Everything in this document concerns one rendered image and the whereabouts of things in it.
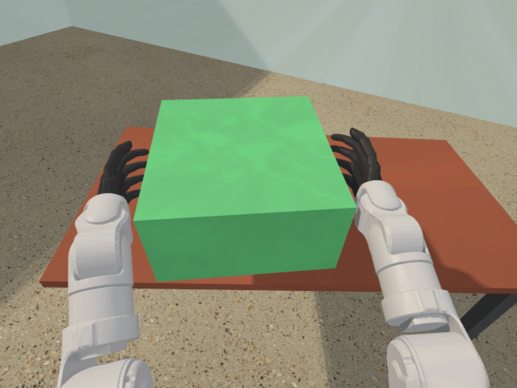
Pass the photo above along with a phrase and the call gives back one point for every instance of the robot left hand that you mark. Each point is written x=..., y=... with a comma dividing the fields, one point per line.
x=113, y=179

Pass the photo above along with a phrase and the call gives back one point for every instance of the left robot upper arm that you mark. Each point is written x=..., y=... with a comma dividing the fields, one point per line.
x=125, y=373

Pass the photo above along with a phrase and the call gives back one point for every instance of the carton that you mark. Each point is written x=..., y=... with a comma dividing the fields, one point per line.
x=241, y=186

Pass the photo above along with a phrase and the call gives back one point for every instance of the left robot forearm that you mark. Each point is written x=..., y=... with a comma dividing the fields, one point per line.
x=100, y=281

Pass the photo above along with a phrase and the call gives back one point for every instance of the right robot forearm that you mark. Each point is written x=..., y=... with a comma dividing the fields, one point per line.
x=413, y=298

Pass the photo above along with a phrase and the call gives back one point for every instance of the robot right hand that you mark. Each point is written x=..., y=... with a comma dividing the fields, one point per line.
x=365, y=167

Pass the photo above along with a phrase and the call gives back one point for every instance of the table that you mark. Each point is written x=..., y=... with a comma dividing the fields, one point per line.
x=471, y=239

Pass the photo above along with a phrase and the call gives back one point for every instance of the right robot upper arm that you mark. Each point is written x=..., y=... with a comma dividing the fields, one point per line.
x=434, y=360

